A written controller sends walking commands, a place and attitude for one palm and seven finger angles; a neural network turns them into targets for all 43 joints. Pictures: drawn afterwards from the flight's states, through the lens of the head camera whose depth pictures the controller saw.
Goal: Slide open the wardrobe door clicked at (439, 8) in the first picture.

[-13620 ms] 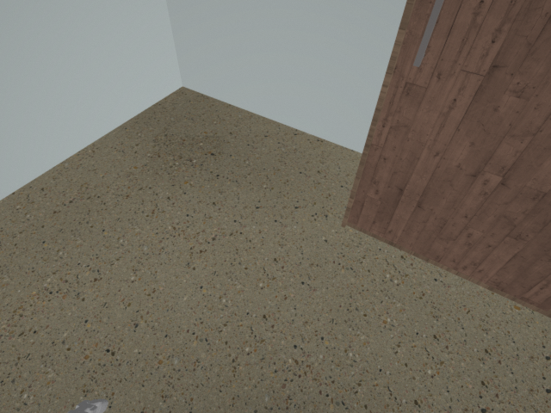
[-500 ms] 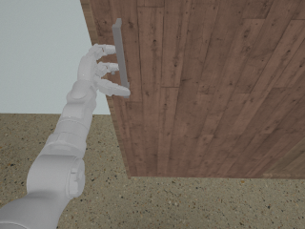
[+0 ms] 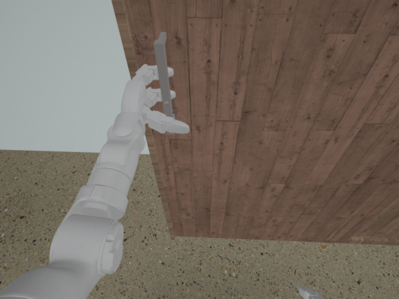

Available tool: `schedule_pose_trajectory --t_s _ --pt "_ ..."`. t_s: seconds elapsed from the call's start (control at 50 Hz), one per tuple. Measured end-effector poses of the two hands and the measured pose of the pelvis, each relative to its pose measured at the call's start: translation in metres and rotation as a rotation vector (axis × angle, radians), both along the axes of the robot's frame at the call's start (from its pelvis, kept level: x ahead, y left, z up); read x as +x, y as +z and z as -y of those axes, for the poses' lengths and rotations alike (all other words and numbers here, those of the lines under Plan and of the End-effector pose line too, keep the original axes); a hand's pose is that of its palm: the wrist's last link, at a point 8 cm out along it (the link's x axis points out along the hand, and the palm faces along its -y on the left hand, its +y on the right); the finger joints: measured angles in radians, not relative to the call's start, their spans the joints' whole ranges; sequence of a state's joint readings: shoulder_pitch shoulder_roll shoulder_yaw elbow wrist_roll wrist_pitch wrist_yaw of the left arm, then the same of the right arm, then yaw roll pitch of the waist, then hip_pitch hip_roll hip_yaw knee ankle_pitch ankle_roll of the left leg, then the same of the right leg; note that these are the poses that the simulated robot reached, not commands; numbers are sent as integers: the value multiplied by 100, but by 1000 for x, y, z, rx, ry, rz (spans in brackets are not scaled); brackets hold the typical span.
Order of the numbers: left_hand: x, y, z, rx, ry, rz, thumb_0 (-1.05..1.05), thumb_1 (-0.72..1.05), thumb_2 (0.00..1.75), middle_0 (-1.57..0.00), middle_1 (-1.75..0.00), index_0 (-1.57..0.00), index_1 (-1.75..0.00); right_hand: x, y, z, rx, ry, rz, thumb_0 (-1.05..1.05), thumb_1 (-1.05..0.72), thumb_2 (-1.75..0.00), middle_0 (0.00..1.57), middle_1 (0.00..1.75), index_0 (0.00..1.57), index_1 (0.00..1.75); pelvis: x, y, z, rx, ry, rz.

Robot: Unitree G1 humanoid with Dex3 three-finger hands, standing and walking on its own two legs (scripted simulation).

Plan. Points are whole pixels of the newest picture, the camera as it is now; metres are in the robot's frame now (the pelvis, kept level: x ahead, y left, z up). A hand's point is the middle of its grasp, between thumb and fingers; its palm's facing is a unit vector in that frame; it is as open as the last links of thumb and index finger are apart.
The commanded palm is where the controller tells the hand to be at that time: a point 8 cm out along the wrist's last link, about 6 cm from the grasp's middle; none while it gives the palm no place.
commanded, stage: slide the fingers in behind the handle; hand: left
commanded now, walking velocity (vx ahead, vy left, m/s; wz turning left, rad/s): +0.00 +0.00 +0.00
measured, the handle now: (167, 89) +0.50 +0.08 +0.18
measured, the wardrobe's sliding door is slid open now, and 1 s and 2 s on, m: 0.00 0.00 0.00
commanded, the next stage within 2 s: grip the handle and tug to test in 0.82 s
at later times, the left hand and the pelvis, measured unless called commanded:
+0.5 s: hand (177, 103) +0.44 +0.06 +0.18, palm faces -0.06 -1.00 -0.01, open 14.0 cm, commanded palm +0.42 +0.11 +0.18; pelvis +0.00 +0.00 +0.00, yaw +0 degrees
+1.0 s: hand (172, 104) +0.44 +0.06 +0.18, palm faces -0.05 -1.00 +0.00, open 14.0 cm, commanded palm +0.41 +0.11 +0.18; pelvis -0.01 +0.00 +0.00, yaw +0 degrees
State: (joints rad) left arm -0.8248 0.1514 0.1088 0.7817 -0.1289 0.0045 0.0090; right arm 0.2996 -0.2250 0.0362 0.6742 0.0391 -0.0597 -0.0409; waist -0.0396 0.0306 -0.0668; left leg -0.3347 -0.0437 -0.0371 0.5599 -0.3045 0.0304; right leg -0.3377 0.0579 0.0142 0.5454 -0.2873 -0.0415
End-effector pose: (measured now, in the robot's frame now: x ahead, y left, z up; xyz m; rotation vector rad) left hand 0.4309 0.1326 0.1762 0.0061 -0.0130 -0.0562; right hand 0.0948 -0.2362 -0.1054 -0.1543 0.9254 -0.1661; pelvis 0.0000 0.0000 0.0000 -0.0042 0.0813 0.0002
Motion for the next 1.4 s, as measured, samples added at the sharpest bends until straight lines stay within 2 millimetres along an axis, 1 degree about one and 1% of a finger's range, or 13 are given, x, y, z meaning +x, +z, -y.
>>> schedule_pose_trajectory --t_s 0.24,0.34,0.62,0.86,1.0,1.08,1.16,1.4 --pt "-2 2 17 -7 -12 -17 -2 -50 30 -30 -120 -31 -120 -3 -1 4 -5 -8 -25 1 -91 -90 20 30 20 30 0 1 2 2 2 8" --pt "-1 1 21 -8 -6 -17 -2 -50 30 -30 -120 -31 -120 -6 -1 5 -4 -14 -27 1 -91 -90 20 30 20 30 -1 2 3 3 -2 10" --pt "-6 5 22 -8 1 -10 -2 -50 30 -30 -120 -30 -120 -12 -1 8 -7 -21 -34 1 -91 -90 20 30 20 30 -4 3 5 4 -3 17" --pt "-17 7 18 -5 -1 3 -2 -50 30 -30 -120 -30 -120 -8 2 6 -5 -16 -5 1 -91 -90 20 30 20 30 -7 3 4 2 -2 31" --pt "-14 7 15 -5 6 -10 -2 -49 30 -30 -120 -30 -120 -6 4 4 -13 -10 3 1 -91 -90 20 30 20 30 -10 3 3 1 1 31" --pt "-13 8 14 0 -1 1 -2 -42 33 -31 -121 -31 -121 -8 4 3 -11 -10 2 1 -91 -90 20 30 20 30 -10 3 1 1 1 27" --pt "-14 7 18 -1 -12 3 -1 -29 39 -32 -123 -32 -123 -12 1 1 -8 -9 -11 1 -91 -90 20 30 20 30 -10 3 0 0 3 25" --pt "-13 7 17 -1 1 6 -1 22 61 -37 -130 -35 -130 -16 -2 -4 4 -13 -32 1 -91 -90 20 30 20 30 -6 3 -3 1 -2 25"
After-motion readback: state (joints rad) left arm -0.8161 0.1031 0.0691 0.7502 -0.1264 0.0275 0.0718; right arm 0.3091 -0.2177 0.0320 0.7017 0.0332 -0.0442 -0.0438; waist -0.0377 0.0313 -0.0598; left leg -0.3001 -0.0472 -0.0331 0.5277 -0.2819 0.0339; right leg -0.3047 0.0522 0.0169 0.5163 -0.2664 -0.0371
